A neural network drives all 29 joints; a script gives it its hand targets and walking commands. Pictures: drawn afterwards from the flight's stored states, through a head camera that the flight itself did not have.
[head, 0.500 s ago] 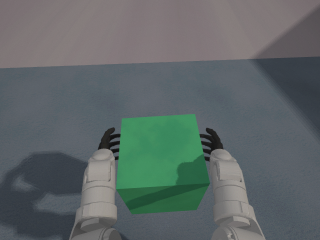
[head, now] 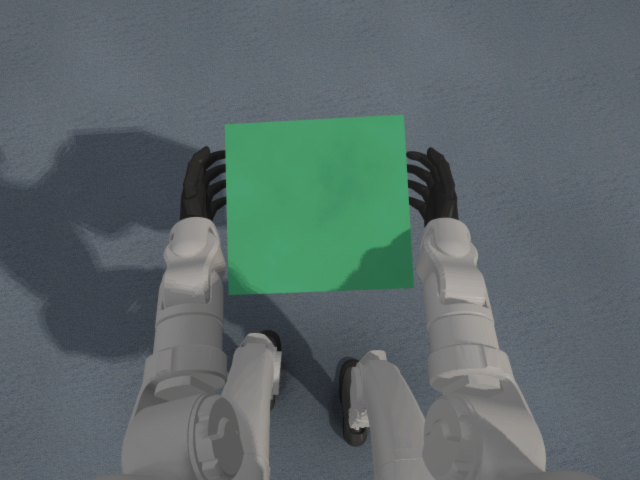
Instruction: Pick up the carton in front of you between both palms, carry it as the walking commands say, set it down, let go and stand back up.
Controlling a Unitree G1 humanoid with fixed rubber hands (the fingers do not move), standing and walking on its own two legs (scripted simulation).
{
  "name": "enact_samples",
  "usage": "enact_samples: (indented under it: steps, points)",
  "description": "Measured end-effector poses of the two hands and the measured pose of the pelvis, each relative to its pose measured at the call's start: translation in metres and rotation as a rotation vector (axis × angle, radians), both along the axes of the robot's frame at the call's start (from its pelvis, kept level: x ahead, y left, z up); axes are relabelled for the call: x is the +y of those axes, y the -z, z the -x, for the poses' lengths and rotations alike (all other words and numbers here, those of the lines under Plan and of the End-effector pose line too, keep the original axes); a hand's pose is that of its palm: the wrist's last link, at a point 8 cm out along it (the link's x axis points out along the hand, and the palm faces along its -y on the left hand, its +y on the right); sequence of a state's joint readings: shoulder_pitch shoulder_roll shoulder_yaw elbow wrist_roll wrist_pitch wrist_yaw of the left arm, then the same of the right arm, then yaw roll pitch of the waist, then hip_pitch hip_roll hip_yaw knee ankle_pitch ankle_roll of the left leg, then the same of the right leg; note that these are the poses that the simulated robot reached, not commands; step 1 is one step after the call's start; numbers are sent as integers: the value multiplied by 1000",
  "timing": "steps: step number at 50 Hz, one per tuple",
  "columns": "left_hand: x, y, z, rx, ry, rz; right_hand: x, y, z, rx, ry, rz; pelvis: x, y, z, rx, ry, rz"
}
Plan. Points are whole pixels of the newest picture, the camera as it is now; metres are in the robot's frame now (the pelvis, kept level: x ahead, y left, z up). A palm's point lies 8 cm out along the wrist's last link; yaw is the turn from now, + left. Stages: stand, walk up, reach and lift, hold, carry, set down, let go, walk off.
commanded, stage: set down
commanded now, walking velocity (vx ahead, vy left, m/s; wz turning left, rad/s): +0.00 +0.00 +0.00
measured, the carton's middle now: (320, 217) +0.42 +0.02 -0.16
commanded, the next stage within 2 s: none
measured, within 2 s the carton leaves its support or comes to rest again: neither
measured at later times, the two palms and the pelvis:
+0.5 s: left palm (223, 226) +0.42 +0.18 -0.22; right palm (403, 207) +0.46 -0.11 -0.22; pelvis -0.03 +0.01 -0.13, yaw -1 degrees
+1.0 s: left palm (239, 238) +0.43 +0.18 -0.38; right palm (381, 212) +0.50 -0.11 -0.38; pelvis -0.05 +0.00 -0.24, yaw +0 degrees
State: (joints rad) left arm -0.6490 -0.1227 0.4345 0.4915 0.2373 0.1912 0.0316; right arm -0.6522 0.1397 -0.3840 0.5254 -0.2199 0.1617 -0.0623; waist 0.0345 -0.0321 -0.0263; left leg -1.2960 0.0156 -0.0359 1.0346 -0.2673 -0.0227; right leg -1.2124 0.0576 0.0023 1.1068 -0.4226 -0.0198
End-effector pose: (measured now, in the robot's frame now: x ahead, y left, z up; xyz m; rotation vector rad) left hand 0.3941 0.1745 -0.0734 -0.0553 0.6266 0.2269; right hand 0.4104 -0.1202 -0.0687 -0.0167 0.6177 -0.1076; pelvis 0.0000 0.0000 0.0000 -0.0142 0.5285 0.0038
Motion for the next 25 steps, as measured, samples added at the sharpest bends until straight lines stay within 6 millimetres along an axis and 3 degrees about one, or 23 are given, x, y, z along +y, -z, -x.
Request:
enact_samples:
  steps: [9, 25]
  points:
    - [1, 40, -10, 40, -47, 14, 1, 42, -22, 42, -36, -3, 7, 46, 11, 116, 15, -8]
    - [3, 150, -21, 58, -97, 5, 6, 149, -54, 58, -115, 24, 10, 135, 27, 274, 16, -8]
